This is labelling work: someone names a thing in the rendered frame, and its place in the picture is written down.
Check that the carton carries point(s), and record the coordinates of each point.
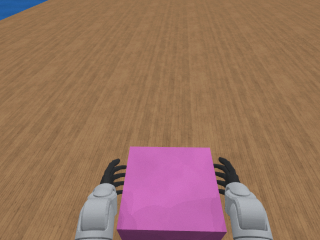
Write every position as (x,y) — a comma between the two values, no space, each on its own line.
(170,193)

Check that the robot right forearm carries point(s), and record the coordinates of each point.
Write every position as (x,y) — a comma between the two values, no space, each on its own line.
(248,217)

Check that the robot left forearm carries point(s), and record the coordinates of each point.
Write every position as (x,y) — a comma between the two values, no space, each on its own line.
(97,216)

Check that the left robot hand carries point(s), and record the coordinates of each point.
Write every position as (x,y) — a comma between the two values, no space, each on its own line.
(109,175)

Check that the right robot hand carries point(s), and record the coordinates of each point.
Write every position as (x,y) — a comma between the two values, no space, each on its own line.
(229,174)

